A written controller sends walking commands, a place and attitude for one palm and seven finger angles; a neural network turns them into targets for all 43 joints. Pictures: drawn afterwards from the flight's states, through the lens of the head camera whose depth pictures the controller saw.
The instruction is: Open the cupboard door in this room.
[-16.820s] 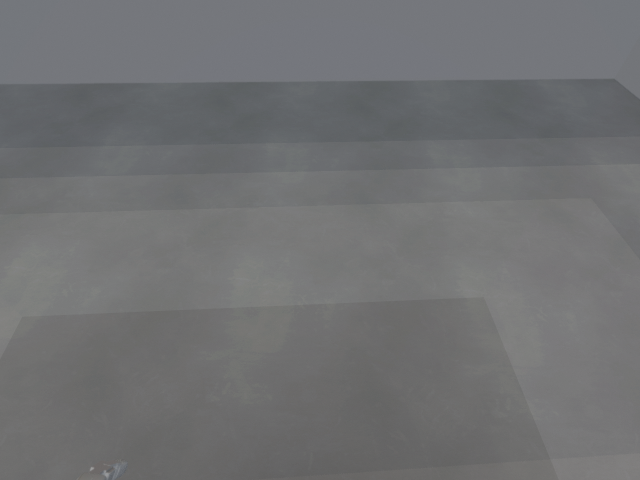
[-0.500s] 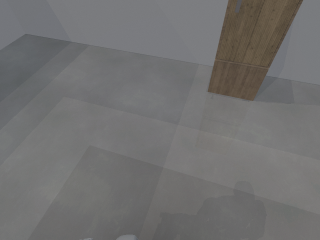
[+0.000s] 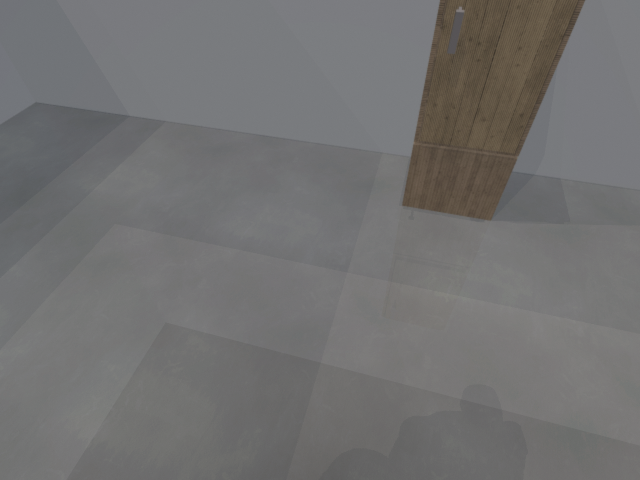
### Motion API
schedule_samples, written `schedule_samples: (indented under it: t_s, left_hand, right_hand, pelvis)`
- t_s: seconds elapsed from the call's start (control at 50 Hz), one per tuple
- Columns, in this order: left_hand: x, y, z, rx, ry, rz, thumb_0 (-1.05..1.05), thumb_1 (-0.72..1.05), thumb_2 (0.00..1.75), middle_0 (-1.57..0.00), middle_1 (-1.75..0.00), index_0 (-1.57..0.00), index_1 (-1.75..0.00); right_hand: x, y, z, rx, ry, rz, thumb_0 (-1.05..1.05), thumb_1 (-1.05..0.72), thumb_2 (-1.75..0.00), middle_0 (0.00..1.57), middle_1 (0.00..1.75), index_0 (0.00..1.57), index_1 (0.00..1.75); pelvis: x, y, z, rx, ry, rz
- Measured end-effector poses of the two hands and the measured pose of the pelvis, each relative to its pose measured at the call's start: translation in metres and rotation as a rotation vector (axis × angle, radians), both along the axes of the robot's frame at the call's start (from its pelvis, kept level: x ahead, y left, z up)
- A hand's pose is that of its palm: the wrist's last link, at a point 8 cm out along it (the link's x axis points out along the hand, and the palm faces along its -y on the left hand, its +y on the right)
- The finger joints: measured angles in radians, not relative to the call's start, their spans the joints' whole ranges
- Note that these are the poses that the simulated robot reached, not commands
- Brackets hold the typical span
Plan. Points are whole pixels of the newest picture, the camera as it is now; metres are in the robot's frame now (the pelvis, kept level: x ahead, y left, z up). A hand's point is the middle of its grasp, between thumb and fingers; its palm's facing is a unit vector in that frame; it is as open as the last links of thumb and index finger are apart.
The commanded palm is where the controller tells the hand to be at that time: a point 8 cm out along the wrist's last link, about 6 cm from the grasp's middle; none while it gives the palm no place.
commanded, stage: turn or walk to find it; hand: left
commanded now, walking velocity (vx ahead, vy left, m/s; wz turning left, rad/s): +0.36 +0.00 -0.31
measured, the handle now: (455, 29) +1.39 -0.28 +0.03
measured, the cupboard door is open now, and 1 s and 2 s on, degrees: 0 0 0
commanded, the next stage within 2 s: stand and wait in 0.48 s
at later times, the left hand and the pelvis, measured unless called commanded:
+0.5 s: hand (183, 438) +0.20 +0.24 -0.16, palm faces -0.11 -0.97 -0.20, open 7.3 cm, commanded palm none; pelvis +0.12 +0.05 +0.02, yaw -9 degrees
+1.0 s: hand (279, 337) +0.38 +0.13 -0.16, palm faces -0.15 -0.97 -0.17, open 7.1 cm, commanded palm none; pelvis +0.24 -0.01 +0.00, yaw -9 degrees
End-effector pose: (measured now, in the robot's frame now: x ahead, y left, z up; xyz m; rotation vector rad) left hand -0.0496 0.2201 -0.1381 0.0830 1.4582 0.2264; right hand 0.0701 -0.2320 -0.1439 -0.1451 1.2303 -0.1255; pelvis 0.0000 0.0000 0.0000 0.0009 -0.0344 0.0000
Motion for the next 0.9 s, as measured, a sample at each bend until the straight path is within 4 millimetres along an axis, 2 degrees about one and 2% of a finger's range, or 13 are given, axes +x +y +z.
schedule_samples:
  t_s: [0.06, 0.14, 0.22, 0.28, 0.32, 0.36, 0.44, 0.5, 0.6, 0.68, 0.74, 0.8, 0.9]
  left_hand:
    - [0.002, -0.006, 0.005, -0.013, -0.001, 0.002, 0.01, 0.91, 0.9, -0.2, -0.3, -0.2, -0.3]
    - [0.007, -0.005, 0.008, -0.044, 0.033, -0.024, 0.01, 0.91, 0.9, -0.2, -0.3, -0.2, -0.3]
    - [0.023, 0.009, 0.001, -0.067, 0.059, -0.044, 0.01, 0.91, 0.9, -0.2, -0.3, -0.21, -0.3]
    - [0.045, 0.029, -0.012, -0.078, 0.065, -0.058, 0.01, 0.91, 0.9, -0.2, -0.3, -0.21, -0.3]
    - [0.069, 0.043, -0.018, -0.075, 0.063, -0.091, 0.01, 0.91, 0.9, -0.2, -0.3, -0.21, -0.3]
    - [0.103, 0.055, -0.015, -0.058, 0.04, -0.137, 0.01, 0.91, 0.9, -0.2, -0.3, -0.2, -0.3]
    - [0.187, 0.07, 0.0, -0.02, -0.086, -0.214, 0.01, 0.91, 0.9, -0.19, -0.3, -0.2, -0.3]
    - [0.25, 0.071, 0.01, 0.004, -0.179, -0.257, 0.01, 0.92, 0.9, -0.19, -0.3, -0.2, -0.3]
    - [0.34, 0.048, 0.017, 0.01, -0.273, -0.337, 0.01, 0.92, 0.9, -0.19, -0.3, -0.2, -0.3]
    - [0.4, 0.007, 0.014, -0.014, -0.313, -0.412, 0.01, 0.92, 0.9, -0.19, -0.3, -0.2, -0.3]
    - [0.434, -0.028, 0.006, -0.033, -0.353, -0.449, 0.01, 0.92, 0.9, -0.19, -0.3, -0.2, -0.3]
    - [0.445, -0.053, 0.002, -0.052, -0.376, -0.442, 0.01, 0.92, 0.9, -0.19, -0.3, -0.2, -0.3]
    - [0.428, -0.062, 0.005, -0.065, -0.333, -0.353, -0.01, 0.92, 0.9, -0.2, -0.3, -0.21, -0.3]
  right_hand:
    - [-0.009, -0.012, 0.009, -0.025, 0.044, -0.007, 0.0, -0.93, -0.9, 0.2, 0.3, 0.2, 0.3]
    - [-0.007, -0.018, 0.021, -0.058, 0.048, -0.029, 0.0, -0.92, -0.9, 0.19, 0.3, 0.2, 0.3]
    - [0.008, -0.008, 0.027, -0.08, 0.03, -0.045, 0.01, -0.92, -0.9, 0.19, 0.3, 0.19, 0.3]
    - [0.021, 0.008, 0.024, -0.098, -0.005, -0.06, 0.01, -0.91, -0.9, 0.19, 0.3, 0.19, 0.3]
    - [0.023, 0.02, 0.022, -0.098, -0.02, -0.089, 0.01, -0.91, -0.9, 0.19, 0.3, 0.19, 0.3]
    - [0.016, 0.032, 0.023, -0.084, -0.009, -0.127, 0.01, -0.91, -0.9, 0.19, 0.3, 0.2, 0.3]
    - [-0.007, 0.06, 0.025, -0.034, 0.087, -0.199, 0.01, -0.91, -0.9, 0.19, 0.3, 0.2, 0.3]
    - [-0.026, 0.08, 0.024, 0.009, 0.177, -0.254, 0.01, -0.91, -0.9, 0.2, 0.3, 0.2, 0.3]
    - [-0.048, 0.106, 0.024, 0.078, 0.324, -0.336, 0.01, -0.91, -0.9, 0.2, 0.3, 0.2, 0.3]
    - [-0.052, 0.113, 0.022, 0.127, 0.423, -0.394, 0.01, -0.91, -0.9, 0.2, 0.3, 0.2, 0.3]
    - [-0.046, 0.105, 0.012, 0.157, 0.483, -0.422, 0.01, -0.91, -0.9, 0.2, 0.3, 0.2, 0.3]
    - [-0.022, 0.085, 0.001, 0.162, 0.491, -0.417, 0.01, -0.91, -0.9, 0.2, 0.3, 0.2, 0.3]
    - [0.055, 0.036, -0.006, 0.091, 0.336, -0.34, 0.01, -0.91, -0.9, 0.2, 0.3, 0.2, 0.3]
  pelvis:
    - [0.005, 0.0, 0.007, 0.004, 0.019, -0.022]
    - [0.017, 0.006, 0.012, 0.0, 0.033, -0.04]
    - [0.034, 0.019, 0.01, -0.015, 0.038, -0.054]
    - [0.051, 0.034, 0.001, -0.037, 0.036, -0.066]
    - [0.062, 0.042, -0.002, -0.03, 0.028, -0.091]
    - [0.073, 0.048, 0.002, -0.034, 0.025, -0.114]
    - [0.098, 0.052, 0.013, -0.034, 0.031, -0.14]
    - [0.118, 0.05, 0.016, -0.025, 0.039, -0.159]
    - [0.153, 0.04, 0.014, -0.011, 0.048, -0.184]
    - [0.181, 0.024, 0.007, -0.001, 0.049, -0.197]
    - [0.205, 0.006, -0.005, 0.011, 0.043, -0.192]
    - [0.219, -0.006, -0.01, 0.0, 0.033, -0.186]
    - [0.232, -0.012, -0.001, -0.002, 0.019, -0.171]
